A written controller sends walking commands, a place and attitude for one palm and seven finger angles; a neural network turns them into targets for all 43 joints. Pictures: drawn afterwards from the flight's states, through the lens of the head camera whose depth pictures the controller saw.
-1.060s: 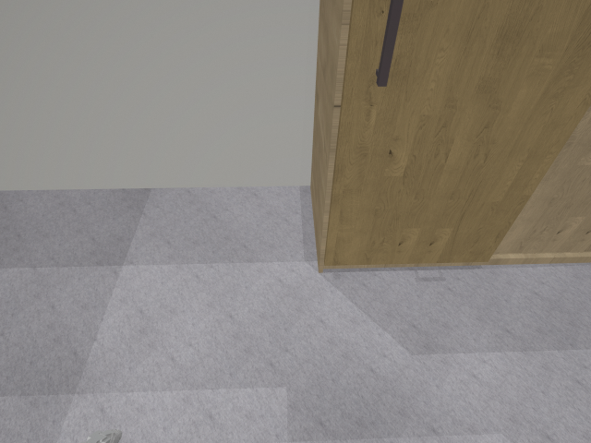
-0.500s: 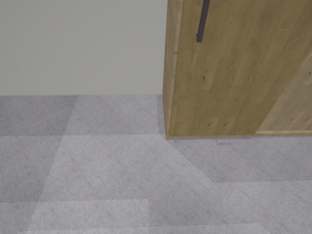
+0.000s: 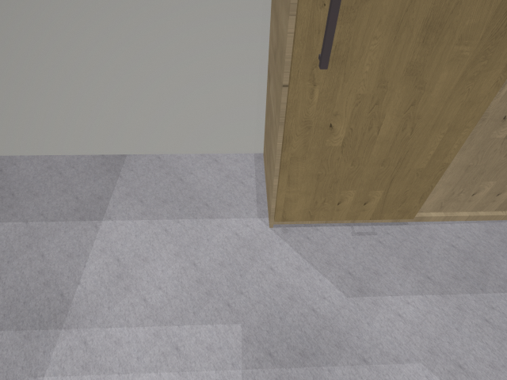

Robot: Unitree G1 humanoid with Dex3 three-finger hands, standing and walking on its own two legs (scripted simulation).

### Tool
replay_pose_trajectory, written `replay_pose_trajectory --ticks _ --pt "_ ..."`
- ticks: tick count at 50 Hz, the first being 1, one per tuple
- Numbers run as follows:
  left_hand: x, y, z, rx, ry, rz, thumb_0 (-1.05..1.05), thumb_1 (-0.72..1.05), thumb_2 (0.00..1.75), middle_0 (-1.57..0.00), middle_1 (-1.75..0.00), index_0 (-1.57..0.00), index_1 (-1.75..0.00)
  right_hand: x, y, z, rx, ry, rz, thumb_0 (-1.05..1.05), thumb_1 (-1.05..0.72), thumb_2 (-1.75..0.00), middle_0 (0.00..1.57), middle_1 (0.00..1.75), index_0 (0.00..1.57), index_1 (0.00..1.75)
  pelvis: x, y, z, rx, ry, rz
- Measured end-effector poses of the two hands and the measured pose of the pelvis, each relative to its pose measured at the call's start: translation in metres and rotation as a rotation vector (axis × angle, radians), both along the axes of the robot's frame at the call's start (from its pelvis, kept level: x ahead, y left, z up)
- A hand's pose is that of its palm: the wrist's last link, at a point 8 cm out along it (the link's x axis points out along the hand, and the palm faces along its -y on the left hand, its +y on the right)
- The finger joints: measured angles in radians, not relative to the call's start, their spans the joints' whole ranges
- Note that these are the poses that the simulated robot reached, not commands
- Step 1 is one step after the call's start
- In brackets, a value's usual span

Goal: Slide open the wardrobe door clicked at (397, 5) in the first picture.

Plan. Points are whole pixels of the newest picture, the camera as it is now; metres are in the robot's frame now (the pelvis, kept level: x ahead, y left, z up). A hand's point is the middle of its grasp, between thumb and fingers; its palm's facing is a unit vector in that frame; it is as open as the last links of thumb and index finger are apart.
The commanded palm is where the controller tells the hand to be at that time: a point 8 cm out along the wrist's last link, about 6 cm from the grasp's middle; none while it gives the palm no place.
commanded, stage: look at it before walking up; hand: left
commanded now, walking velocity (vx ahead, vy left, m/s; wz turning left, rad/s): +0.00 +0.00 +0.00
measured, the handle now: (332, 7) +0.92 -0.14 +0.22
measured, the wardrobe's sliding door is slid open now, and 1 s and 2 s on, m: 0.00 0.00 0.00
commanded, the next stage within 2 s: walk to a spot facing it in 0.38 s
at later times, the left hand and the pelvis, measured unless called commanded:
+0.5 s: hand out of the picture +0.08 +0.25 -0.15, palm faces -0.02 -0.94 -0.34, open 7.4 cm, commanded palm none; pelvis +0.01 +0.00 +0.00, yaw +0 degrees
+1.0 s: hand out of the picture +0.06 +0.17 -0.19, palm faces -0.17 -0.95 -0.27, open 7.4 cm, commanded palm none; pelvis -0.02 -0.02 -0.04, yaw -13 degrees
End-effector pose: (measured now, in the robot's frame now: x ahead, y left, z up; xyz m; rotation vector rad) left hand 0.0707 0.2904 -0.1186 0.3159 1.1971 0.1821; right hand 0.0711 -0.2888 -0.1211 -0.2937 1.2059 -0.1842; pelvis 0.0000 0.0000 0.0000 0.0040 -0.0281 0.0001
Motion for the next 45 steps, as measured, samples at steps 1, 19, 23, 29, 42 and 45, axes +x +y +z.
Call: replay_pose_trajectory --ticks 1,19,23,29,42,45 --pt "0.000 0.000 0.000 -0.001 0.001 0.000 0.00 0.91 0.90 -0.21 -0.30 -0.20 -0.30 0.001 0.000 0.000 -0.001 0.000 0.001 0.01 -0.91 -0.90 0.20 0.30 0.21 0.30 0.001 0.000 0.000 0.000 0.001 0.000" --pt "0.005 0.000 0.000 0.003 0.012 0.006 0.00 0.91 0.90 -0.21 -0.30 -0.20 -0.30 0.017 -0.003 0.004 -0.011 -0.014 0.005 0.01 -0.91 -0.90 0.20 0.30 0.21 0.30 0.010 -0.001 0.001 0.000 -0.003 -0.003" --pt "0.007 0.001 0.002 0.006 0.009 0.008 0.00 0.91 0.90 -0.21 -0.30 -0.20 -0.30 0.018 -0.003 0.003 -0.009 -0.015 0.007 0.01 -0.91 -0.90 0.20 0.30 0.21 0.30 0.010 -0.002 0.002 0.000 -0.004 -0.002" --pt "0.007 0.000 0.001 0.009 0.015 0.006 0.00 0.91 0.90 -0.21 -0.30 -0.20 -0.30 0.017 -0.004 0.002 -0.009 -0.016 -0.002 0.01 -0.91 -0.90 0.20 0.30 0.21 0.30 0.009 -0.003 0.001 0.000 -0.001 -0.018" --pt "-0.001 -0.043 -0.029 -0.073 0.091 -0.085 0.00 0.91 0.90 -0.20 -0.30 -0.20 -0.30 -0.045 0.019 -0.026 0.064 0.003 -0.170 0.01 -0.91 -0.90 0.20 0.30 0.21 0.30 -0.009 -0.006 -0.017 0.018 0.011 -0.140" --pt "0.000 -0.054 -0.033 -0.081 0.085 -0.105 0.00 0.91 0.90 -0.20 -0.30 -0.20 -0.30 -0.063 0.017 -0.036 0.083 0.019 -0.207 0.01 -0.91 -0.90 0.20 0.30 0.21 0.30 -0.016 -0.011 -0.023 0.034 0.005 -0.172"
